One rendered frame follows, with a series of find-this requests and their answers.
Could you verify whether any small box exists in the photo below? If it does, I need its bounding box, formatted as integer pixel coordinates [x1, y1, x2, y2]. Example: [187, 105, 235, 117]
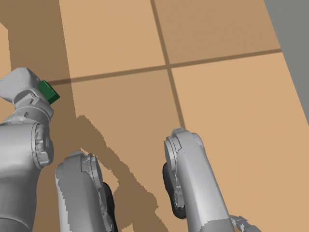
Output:
[38, 80, 60, 105]

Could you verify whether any left robot hand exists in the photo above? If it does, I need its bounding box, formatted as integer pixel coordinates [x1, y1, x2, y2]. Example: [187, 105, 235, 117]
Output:
[0, 67, 51, 107]

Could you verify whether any left robot arm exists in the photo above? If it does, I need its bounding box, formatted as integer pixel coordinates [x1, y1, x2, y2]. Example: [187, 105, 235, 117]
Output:
[0, 87, 54, 232]

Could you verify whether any right robot foot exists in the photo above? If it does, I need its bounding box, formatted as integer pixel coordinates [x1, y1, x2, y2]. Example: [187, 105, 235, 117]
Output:
[162, 162, 186, 219]

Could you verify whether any right robot hand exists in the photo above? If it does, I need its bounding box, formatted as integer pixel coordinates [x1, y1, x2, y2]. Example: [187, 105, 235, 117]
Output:
[230, 215, 261, 232]

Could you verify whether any left robot foot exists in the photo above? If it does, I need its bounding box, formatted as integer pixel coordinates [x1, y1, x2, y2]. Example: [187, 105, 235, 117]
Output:
[103, 182, 118, 232]

